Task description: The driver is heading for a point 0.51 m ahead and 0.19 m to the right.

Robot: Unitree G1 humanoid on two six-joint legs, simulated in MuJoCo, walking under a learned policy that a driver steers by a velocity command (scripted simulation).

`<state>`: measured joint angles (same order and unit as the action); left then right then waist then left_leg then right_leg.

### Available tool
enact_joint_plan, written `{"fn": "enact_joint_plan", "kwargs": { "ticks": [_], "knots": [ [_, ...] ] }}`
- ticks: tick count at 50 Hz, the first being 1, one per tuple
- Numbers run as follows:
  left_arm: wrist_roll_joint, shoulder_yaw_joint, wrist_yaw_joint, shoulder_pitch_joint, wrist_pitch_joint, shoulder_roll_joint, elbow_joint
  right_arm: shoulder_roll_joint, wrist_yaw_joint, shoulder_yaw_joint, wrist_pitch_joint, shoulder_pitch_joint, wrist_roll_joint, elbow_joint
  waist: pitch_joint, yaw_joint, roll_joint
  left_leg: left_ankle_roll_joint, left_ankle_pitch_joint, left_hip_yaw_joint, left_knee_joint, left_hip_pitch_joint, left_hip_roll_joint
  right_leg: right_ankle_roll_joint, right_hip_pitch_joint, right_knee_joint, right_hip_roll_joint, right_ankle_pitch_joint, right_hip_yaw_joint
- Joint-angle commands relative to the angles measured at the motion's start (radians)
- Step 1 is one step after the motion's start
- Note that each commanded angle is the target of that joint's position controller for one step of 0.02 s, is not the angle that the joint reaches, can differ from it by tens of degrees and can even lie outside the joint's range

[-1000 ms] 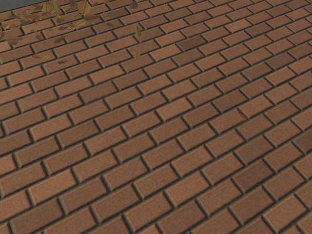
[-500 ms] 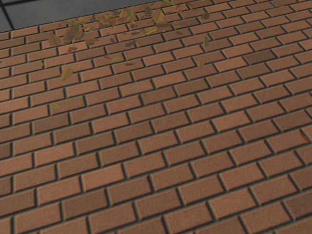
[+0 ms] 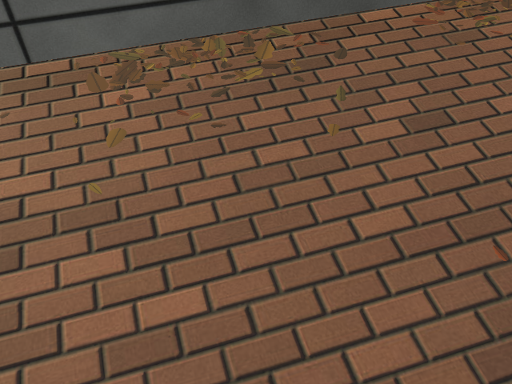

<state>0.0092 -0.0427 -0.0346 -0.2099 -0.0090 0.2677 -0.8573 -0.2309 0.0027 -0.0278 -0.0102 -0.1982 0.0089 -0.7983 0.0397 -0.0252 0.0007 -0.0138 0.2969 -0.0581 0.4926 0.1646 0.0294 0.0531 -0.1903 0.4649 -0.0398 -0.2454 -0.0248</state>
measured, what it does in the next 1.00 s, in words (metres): walks ahead: left foot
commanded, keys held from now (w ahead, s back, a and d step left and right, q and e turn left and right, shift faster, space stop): no key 0.04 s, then w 0.62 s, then w+e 0.30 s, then no key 0.04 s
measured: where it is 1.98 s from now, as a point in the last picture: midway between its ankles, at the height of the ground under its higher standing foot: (288, 355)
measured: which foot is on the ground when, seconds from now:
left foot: down 0.00-0.28, up 0.30-0.72, down 0.74-1.00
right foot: down 0.00-0.76, up 0.78-1.00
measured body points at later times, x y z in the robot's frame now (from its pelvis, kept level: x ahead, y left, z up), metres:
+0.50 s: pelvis +0.11 -0.05 +0.01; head +0.12 -0.07 +0.46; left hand +0.07 +0.21 -0.12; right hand +0.25 -0.32 -0.11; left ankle +0.17 +0.11 -0.67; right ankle +0.03 -0.13 -0.74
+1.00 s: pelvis +0.38 +0.00 +0.01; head +0.40 +0.00 +0.45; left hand +0.51 +0.27 -0.11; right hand +0.40 -0.28 -0.12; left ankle +0.39 +0.08 -0.74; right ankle +0.41 -0.17 -0.66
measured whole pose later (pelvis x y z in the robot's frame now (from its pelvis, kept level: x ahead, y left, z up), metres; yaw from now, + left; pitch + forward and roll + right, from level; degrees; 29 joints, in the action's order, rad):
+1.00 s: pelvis +0.38 +0.00 +0.01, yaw -8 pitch -1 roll +3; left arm -0.03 -0.07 -0.02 -0.24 0.04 0.30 -0.87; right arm -0.26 -0.02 -0.06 -0.12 -0.26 0.01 -0.92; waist 0.05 0.03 -0.05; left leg -0.06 0.17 0.16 0.28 0.11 0.06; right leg -0.02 -0.61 1.09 -0.12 -0.22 -0.08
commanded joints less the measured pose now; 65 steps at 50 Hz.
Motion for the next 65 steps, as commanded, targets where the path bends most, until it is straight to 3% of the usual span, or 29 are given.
{"fn": "enact_joint_plan", "kwargs": {
  "ticks": [1,3,5,7,10,13,14,15,16,17,21,27,32,35,37,38,39,40,41,43,46,49,55,60,61,62,63,64,65],
  "knots": [
    [-0.001,-0.023,-0.008,-0.001,0.008,0.110,0.029,-0.122,0.002,-0.030,-0.014,0.005,-0.002,0.028,-0.036,0.003,0.014,-0.023,-0.207,-0.073,-0.110,0.043,-0.073,-0.008,0.048,-0.039,-0.016,0.176,-0.015],
    [-0.002,-0.021,-0.011,-0.016,0.006,0.101,0.008,-0.121,0.005,-0.029,-0.011,-0.011,-0.003,0.002,-0.055,0.003,0.023,-0.025,-0.113,-0.066,-0.125,0.033,-0.064,-0.009,0.056,-0.034,0.000,0.104,0.004],
    [-0.012,-0.021,-0.014,-0.006,0.007,0.095,0.000,-0.164,0.012,-0.043,-0.001,-0.024,-0.012,-0.013,-0.010,0.023,0.073,-0.069,0.261,-0.117,-0.178,0.056,-0.079,-0.021,-0.032,0.056,0.057,-0.126,0.070],
    [-0.023,-0.018,-0.010,0.040,0.031,0.083,0.026,-0.212,0.015,-0.057,-0.005,-0.060,-0.020,-0.019,0.078,0.054,0.169,-0.156,0.517,-0.312,-0.294,0.072,-0.210,-0.043,-0.195,0.191,0.067,-0.202,0.084],
    [-0.043,-0.019,0.016,0.040,0.082,0.085,0.035,-0.202,0.016,-0.057,-0.033,-0.056,-0.030,-0.027,0.124,0.040,0.196,-0.213,0.410,-0.419,-0.328,0.048,-0.308,-0.112,-0.276,0.253,-0.004,-0.233,0.013],
    [-0.036,-0.031,0.040,-0.156,0.108,0.090,-0.067,-0.165,0.015,-0.047,-0.026,0.048,-0.039,0.002,0.025,-0.063,0.115,-0.128,0.203,-0.197,-0.182,0.185,-0.172,-0.129,0.123,-0.012,0.044,-0.006,0.063],
    [-0.028,-0.044,0.040,-0.262,0.109,0.130,-0.101,-0.108,0.013,-0.029,-0.029,0.069,-0.024,0.017,-0.015,-0.095,-0.014,-0.073,0.112,-0.078,0.038,0.285,-0.086,-0.144,0.259,-0.084,-0.056,-0.053,-0.095],
    [-0.025,-0.070,0.048,-0.348,0.114,0.248,-0.109,-0.077,0.019,-0.022,-0.043,0.091,-0.021,0.063,-0.031,-0.111,-0.291,-0.002,0.172,0.054,0.350,0.479,0.039,-0.259,0.362,-0.255,-0.267,-0.210,-0.505],
    [-0.012,-0.052,0.055,-0.313,0.123,0.210,-0.098,-0.138,0.021,-0.038,-0.059,0.076,-0.040,0.065,0.000,-0.085,-0.238,-0.005,0.290,-0.031,0.546,0.575,0.014,-0.336,0.327,-0.308,-0.355,-0.280,-0.677],
    [-0.016,-0.034,0.049,-0.225,0.129,0.157,-0.074,-0.165,0.016,-0.048,-0.074,0.049,-0.053,0.049,0.081,-0.047,-0.152,-0.028,0.197,-0.067,0.614,0.645,-0.043,-0.322,0.293,-0.304,-0.330,-0.278,-0.587],
    [-0.009,-0.003,0.046,-0.194,0.116,0.094,-0.065,-0.143,-0.011,-0.054,-0.089,0.072,-0.029,0.030,0.046,-0.029,-0.105,-0.040,-0.081,0.006,0.526,0.617,-0.127,-0.221,0.299,-0.308,-0.197,0.140,-0.260],
    [-0.009,-0.002,0.017,-0.225,0.093,0.143,-0.079,-0.065,-0.029,-0.022,-0.081,0.243,-0.027,0.094,0.064,-0.058,-0.084,0.025,-0.293,0.096,0.191,0.496,-0.085,-0.222,0.170,-0.356,-0.130,0.332,-0.074],
    [-0.031,-0.009,0.019,-0.279,0.084,0.142,-0.112,-0.092,-0.054,-0.019,-0.084,0.331,-0.039,0.137,0.100,-0.048,-0.099,-0.014,-0.319,0.075,0.045,0.462,-0.069,-0.234,0.246,-0.350,-0.197,0.361,-0.061],
    [-0.028,-0.021,0.018,-0.254,0.071,0.171,-0.102,-0.139,-0.058,-0.038,-0.091,0.274,-0.032,0.131,0.032,0.019,-0.103,-0.059,-0.243,0.087,0.022,0.331,-0.027,-0.210,0.311,-0.219,-0.221,0.689,-0.067],
    [-0.013,-0.023,0.013,-0.230,0.055,0.179,-0.093,-0.206,-0.040,-0.076,-0.092,-0.006,-0.030,0.054,-0.140,0.157,-0.088,-0.104,-0.267,0.107,0.019,-0.064,-0.002,-0.167,0.198,0.100,-0.162,0.871,-0.035],
    [0.008,-0.004,0.013,-0.235,0.057,0.135,-0.066,-0.273,-0.023,-0.094,-0.087,-0.198,-0.017,0.017,-0.296,0.213,0.016,-0.161,-0.196,-0.125,0.051,-0.396,-0.207,-0.141,-0.047,0.413,-0.093,0.520,-0.016],
    [-0.011,0.035,0.024,-0.385,0.076,-0.029,-0.063,-0.302,-0.032,-0.093,-0.085,-0.221,-0.008,-0.004,-0.458,0.110,0.287,-0.304,0.080,-0.623,-0.107,-0.648,-0.445,-0.091,-0.369,0.741,0.095,-0.302,-0.051],
    [-0.044,0.001,0.026,-0.287,0.094,0.112,-0.064,-0.196,-0.030,-0.067,-0.089,-0.175,-0.016,0.004,-0.337,0.146,0.167,-0.253,0.180,-0.644,-0.210,-0.521,-0.416,-0.102,-0.450,0.840,0.048,-0.311,-0.149],
    [-0.069,-0.020,0.026,-0.188,0.102,0.160,-0.026,-0.165,-0.026,-0.056,-0.094,-0.087,-0.019,0.009,-0.170,0.121,0.128,-0.209,0.136,-0.473,-0.241,-0.363,-0.392,-0.112,-0.494,0.840,0.002,-0.211,-0.122],
    [-0.050,-0.025,0.013,-0.145,0.098,0.122,-0.023,-0.120,-0.029,-0.047,-0.108,0.017,-0.009,0.006,-0.054,0.058,0.043,-0.174,-0.091,-0.245,-0.302,-0.121,-0.319,-0.103,-0.414,0.766,-0.075,-0.066,-0.101],
    [-0.050,-0.028,0.017,-0.192,0.057,0.064,-0.026,-0.092,-0.032,-0.044,-0.124,0.051,0.001,-0.021,-0.030,0.001,0.080,-0.168,-0.187,-0.064,-0.369,0.007,-0.269,-0.092,-0.330,0.722,-0.116,-0.017,-0.096],
    [-0.036,-0.031,0.013,-0.104,0.038,0.062,0.027,-0.129,-0.022,-0.053,-0.130,0.037,0.006,-0.047,0.036,0.002,0.046,-0.187,-0.300,0.030,-0.402,0.049,-0.271,-0.068,-0.419,0.634,-0.123,0.064,-0.103],
    [-0.009,-0.001,0.051,0.081,0.068,0.016,0.099,-0.187,0.005,-0.054,-0.094,-0.036,-0.004,-0.091,0.008,0.056,0.017,-0.173,-0.705,0.186,-0.314,-0.023,-0.225,-0.049,-0.320,0.203,-0.047,0.311,0.026],
    [0.000,-0.026,0.068,0.038,0.070,0.100,0.117,-0.221,0.014,-0.063,-0.049,-0.034,-0.036,-0.124,-0.070,-0.011,0.064,-0.116,-0.775,0.157,-0.086,-0.178,-0.262,-0.118,-0.205,0.042,0.014,0.231,0.035],
    [0.003,-0.046,0.062,-0.045,0.074,0.144,0.089,-0.205,0.015,-0.058,-0.044,-0.047,-0.031,-0.127,-0.123,-0.048,0.032,-0.079,-0.749,0.180,0.054,-0.160,-0.210,-0.144,-0.069,-0.028,0.038,0.366,0.046],
    [0.015,-0.066,0.048,-0.127,0.071,0.227,0.077,-0.170,0.015,-0.042,-0.048,-0.091,-0.002,-0.113,-0.238,-0.057,-0.080,-0.023,-0.488,0.211,0.270,-0.028,-0.143,-0.192,0.163,0.030,-0.096,0.858,-0.089],
    [0.030,-0.053,0.040,-0.117,0.061,0.231,0.075,-0.052,-0.003,0.002,-0.051,-0.239,0.015,-0.130,-0.387,0.020,-0.277,0.042,0.321,0.159,0.586,0.258,-0.016,-0.407,0.462,0.073,-0.348,1.117,-0.396],
    [0.014,-0.027,0.047,-0.116,0.057,0.134,0.083,-0.110,-0.012,-0.012,-0.043,-0.227,-0.012,-0.166,-0.475,-0.011,-0.158,0.050,0.431,-0.015,0.668,0.250,-0.031,-0.434,0.410,0.024,-0.350,0.960,-0.445],
    [0.000,-0.020,0.052,-0.046,0.057,0.116,0.090,-0.158,-0.011,-0.026,-0.034,-0.128,-0.040,-0.137,-0.340,-0.013,-0.117,0.048,0.403,-0.014,0.683,0.307,-0.061,-0.391,0.303,-0.022,-0.299,0.821,-0.347]
  ]
}}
